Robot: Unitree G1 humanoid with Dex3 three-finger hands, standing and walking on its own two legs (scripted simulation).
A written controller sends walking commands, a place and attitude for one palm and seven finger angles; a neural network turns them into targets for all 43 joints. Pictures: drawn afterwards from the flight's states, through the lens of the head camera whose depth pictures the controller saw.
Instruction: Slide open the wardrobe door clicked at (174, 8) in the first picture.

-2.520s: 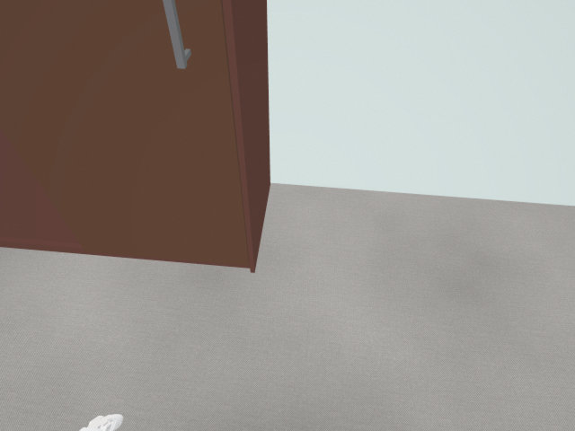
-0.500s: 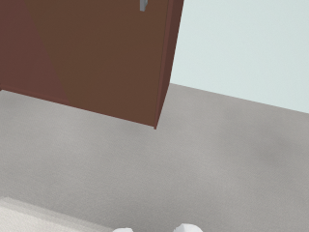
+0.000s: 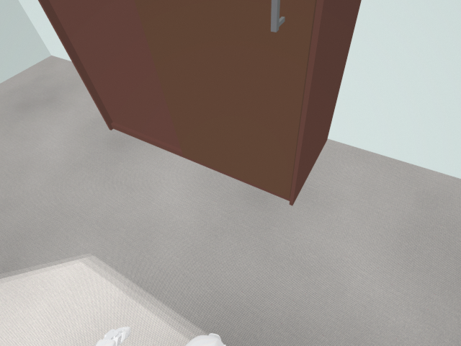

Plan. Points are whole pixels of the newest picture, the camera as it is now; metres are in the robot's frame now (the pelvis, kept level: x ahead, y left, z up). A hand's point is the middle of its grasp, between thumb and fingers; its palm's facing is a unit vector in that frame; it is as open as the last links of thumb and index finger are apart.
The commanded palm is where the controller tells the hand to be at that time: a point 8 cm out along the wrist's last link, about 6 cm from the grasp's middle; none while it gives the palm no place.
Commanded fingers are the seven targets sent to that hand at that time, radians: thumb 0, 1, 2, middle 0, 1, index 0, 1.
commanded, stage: walk to a spot facing it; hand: right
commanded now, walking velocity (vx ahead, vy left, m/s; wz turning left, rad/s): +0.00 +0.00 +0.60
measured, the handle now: out of the picture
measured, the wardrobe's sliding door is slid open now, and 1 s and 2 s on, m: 0.00 0.00 0.00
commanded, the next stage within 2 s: none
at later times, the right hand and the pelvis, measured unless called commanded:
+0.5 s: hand (305, 331) +0.19 -0.12 -0.17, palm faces -0.37 +0.90 -0.22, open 7.4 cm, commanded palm none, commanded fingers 0.00 -0.90 -0.90 0.20 0.30 0.20 0.30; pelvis +0.00 +0.01 -0.02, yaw +20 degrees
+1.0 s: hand (323, 325) +0.20 -0.16 -0.19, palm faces -0.49 +0.85 -0.16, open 7.4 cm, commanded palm none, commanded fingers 0.00 -0.90 -0.90 0.20 0.30 0.20 0.30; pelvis +0.09 +0.00 +0.00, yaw +36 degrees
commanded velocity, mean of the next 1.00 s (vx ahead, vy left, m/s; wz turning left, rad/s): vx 0.13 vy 0.00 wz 0.60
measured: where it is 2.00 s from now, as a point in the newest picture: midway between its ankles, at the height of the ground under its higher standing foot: (188, 307)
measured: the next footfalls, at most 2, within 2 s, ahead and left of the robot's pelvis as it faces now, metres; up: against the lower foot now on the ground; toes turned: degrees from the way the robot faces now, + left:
left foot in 0.50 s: +0.00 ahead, +0.14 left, +0.00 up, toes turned +25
right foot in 0.92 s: +0.17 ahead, -0.05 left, +0.00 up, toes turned +26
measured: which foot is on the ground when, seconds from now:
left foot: up 0.00-0.48, down 0.50-0.92, up 0.94-1.00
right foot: down 0.00-0.50, up 0.52-0.90, down 0.92-1.00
